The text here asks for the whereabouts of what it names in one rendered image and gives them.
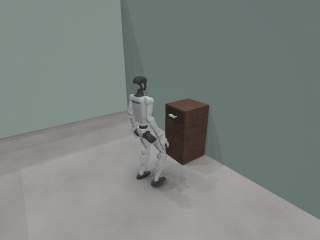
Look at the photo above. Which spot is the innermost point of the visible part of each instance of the humanoid robot torso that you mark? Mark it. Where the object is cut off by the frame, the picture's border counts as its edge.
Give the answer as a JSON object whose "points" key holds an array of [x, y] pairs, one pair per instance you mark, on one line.
{"points": [[139, 111]]}

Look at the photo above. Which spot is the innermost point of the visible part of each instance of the cabinet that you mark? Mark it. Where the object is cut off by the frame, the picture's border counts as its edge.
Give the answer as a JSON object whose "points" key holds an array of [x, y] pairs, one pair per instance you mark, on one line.
{"points": [[187, 142]]}

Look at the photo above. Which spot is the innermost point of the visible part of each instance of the drawer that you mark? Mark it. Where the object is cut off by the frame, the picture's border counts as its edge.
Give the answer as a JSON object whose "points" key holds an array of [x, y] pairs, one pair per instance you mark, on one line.
{"points": [[180, 115]]}

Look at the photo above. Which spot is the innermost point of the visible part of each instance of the robot left upper arm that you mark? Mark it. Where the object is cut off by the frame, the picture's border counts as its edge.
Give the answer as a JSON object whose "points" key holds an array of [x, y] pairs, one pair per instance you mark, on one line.
{"points": [[130, 106]]}

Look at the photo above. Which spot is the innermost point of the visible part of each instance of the robot right upper arm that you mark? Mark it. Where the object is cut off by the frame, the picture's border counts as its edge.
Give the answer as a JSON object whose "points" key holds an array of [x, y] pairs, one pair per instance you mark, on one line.
{"points": [[149, 102]]}

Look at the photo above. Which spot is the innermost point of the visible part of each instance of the robot right hand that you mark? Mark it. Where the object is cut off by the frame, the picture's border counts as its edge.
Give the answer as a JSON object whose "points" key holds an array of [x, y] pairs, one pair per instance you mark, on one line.
{"points": [[163, 141]]}

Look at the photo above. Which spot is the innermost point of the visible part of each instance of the robot right forearm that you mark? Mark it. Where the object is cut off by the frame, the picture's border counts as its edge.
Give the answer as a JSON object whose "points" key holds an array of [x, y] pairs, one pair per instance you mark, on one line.
{"points": [[155, 128]]}

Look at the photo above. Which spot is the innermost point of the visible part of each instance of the robot left hand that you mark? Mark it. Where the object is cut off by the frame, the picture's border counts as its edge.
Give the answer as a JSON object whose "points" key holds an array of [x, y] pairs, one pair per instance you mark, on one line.
{"points": [[133, 129]]}

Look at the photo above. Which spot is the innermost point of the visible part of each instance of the robot left forearm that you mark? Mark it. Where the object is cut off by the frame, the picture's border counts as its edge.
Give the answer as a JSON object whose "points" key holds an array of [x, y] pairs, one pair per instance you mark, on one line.
{"points": [[133, 121]]}

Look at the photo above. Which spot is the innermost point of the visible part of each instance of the right robot shin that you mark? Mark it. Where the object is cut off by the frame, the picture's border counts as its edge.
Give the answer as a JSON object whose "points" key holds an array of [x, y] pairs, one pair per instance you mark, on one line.
{"points": [[160, 163]]}

